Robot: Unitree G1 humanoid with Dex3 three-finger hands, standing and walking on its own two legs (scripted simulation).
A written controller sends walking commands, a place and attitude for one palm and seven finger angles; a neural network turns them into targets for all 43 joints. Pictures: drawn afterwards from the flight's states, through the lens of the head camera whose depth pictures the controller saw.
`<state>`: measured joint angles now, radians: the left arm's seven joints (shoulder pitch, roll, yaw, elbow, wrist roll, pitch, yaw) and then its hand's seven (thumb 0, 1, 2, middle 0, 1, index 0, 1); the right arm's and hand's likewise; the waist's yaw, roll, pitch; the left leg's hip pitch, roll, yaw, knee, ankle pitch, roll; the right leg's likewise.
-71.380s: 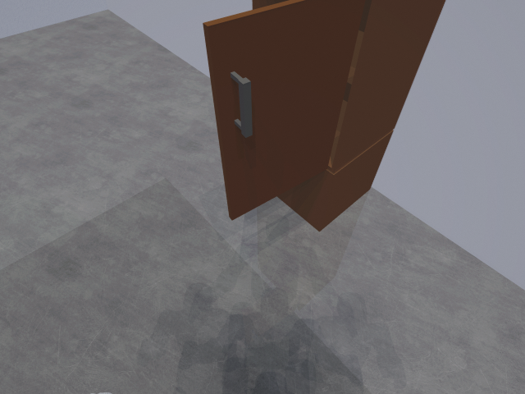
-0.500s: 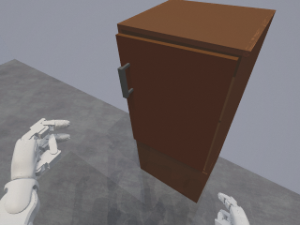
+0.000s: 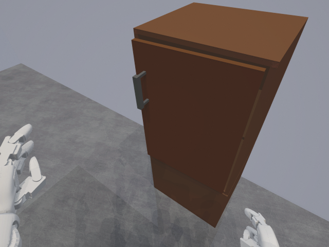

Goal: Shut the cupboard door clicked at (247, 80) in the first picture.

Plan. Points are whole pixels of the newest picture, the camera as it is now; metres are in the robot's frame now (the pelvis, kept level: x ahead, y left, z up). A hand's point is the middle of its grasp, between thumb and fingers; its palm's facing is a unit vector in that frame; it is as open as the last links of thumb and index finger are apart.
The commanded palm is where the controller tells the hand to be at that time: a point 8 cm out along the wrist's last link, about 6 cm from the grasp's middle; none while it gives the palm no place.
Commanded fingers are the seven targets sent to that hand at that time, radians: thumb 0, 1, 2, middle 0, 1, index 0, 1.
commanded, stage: draw the hand back to the body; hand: left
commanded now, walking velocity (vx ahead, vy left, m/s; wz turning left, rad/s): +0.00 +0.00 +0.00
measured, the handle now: (141, 90) +0.60 +0.16 +0.08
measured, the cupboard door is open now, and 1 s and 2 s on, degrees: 3 3 3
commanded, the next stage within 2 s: step back with the hand held close in 0.04 s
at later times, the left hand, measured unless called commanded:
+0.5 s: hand (30, 182) +0.18 +0.28 +0.15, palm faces +0.36 -0.79 -0.49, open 7.4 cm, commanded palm +0.12 +0.32 +0.17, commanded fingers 0.00 0.90 0.90 -0.20 -0.30 -0.20 -0.30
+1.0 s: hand out of the picture +0.09 +0.30 +0.16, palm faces +0.50 -0.74 -0.45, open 7.4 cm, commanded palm +0.03 +0.33 +0.17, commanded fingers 0.00 0.90 0.90 -0.20 -0.30 -0.20 -0.30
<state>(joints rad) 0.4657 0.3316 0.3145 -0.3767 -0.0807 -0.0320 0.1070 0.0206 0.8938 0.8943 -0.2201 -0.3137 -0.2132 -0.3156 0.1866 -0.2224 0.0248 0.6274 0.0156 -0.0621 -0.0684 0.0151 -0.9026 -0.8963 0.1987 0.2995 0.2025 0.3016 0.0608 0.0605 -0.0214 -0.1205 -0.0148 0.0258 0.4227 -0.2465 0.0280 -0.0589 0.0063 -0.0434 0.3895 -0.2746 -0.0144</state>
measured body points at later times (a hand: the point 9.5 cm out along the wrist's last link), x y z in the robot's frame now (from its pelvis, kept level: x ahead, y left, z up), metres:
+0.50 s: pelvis -0.02 +0.02 -0.01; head -0.02 +0.01 +0.44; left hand +0.15 +0.32 +0.18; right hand +0.15 -0.23 -0.09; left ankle -0.01 +0.10 -0.74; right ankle -0.04 -0.11 -0.74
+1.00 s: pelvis -0.10 +0.02 -0.02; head -0.10 +0.04 +0.43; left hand +0.06 +0.33 +0.18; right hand +0.06 -0.22 -0.10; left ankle -0.01 +0.10 -0.74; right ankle -0.04 -0.10 -0.74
